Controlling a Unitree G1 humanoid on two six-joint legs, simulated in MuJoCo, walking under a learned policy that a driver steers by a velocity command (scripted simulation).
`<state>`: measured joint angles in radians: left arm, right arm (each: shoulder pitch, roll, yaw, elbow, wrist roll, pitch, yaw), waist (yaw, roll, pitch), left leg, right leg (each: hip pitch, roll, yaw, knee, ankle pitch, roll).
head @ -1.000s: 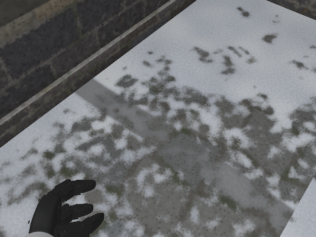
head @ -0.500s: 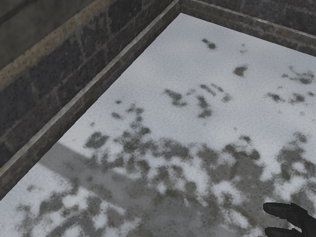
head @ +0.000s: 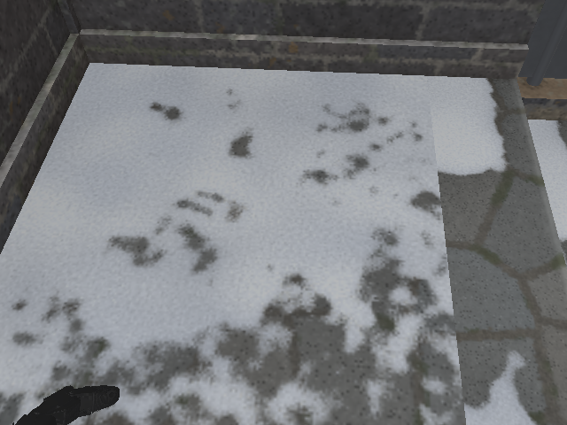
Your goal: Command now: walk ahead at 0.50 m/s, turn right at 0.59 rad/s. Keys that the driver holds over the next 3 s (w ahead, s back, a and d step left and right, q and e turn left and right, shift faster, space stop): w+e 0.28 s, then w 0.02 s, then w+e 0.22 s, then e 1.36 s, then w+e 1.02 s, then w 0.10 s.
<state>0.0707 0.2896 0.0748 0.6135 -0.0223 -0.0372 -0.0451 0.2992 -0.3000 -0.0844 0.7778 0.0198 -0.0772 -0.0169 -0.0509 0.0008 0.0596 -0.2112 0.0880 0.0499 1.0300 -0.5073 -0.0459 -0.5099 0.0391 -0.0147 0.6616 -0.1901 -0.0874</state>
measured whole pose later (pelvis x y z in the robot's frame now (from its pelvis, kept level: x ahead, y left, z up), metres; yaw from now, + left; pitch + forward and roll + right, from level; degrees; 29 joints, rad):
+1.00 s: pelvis +0.41 -0.09 +0.01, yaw -34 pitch +3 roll +1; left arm 0.12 0.30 0.07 0.59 -0.01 0.00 -0.02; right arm 0.12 -0.31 -0.07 0.73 0.00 -0.02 -0.02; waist -0.01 0.02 0.08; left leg -0.46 0.02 -0.01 1.17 -0.52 -0.04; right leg -0.47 0.06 0.04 0.54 -0.12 -0.06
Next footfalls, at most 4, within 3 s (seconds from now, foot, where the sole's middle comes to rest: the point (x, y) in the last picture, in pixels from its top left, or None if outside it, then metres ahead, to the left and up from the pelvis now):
0.42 left None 0.42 0.08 -0.75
0.88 right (394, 392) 0.48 -0.23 -0.75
1.34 left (302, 355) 0.58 -0.03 -0.75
1.76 right None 0.33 -0.16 -0.75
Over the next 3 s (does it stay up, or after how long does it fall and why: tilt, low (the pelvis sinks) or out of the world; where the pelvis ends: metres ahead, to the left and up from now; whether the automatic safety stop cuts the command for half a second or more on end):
stays up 0.44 -0.54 0.00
